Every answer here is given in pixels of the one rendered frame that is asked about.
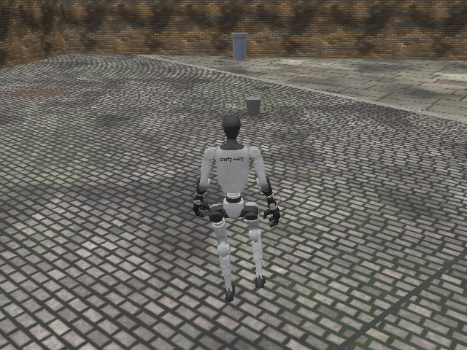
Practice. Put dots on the left robot hand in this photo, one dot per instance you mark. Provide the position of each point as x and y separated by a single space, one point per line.
204 206

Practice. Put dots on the right robot hand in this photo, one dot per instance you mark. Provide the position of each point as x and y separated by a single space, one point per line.
276 216

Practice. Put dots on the left robot forearm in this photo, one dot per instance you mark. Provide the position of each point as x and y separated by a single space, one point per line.
200 192

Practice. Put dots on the right robot thigh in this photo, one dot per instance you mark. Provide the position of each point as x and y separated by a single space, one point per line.
251 213

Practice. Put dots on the left robot upper arm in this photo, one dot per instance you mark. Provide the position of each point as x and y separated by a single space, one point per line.
206 166

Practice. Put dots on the robot thigh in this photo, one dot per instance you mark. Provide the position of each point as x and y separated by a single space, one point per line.
218 223
251 213

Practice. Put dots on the left robot thigh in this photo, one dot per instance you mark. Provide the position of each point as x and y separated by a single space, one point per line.
218 223

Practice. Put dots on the right robot upper arm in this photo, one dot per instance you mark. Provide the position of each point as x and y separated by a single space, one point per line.
258 163

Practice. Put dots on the right robot forearm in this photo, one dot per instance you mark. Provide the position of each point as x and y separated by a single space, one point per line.
269 196

